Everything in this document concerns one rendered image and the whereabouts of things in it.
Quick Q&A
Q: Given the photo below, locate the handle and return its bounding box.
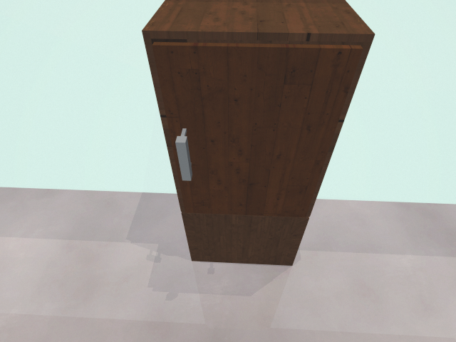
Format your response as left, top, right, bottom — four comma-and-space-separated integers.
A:
175, 128, 192, 181

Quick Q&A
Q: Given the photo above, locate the cupboard door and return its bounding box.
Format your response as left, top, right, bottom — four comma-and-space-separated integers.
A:
152, 42, 363, 217

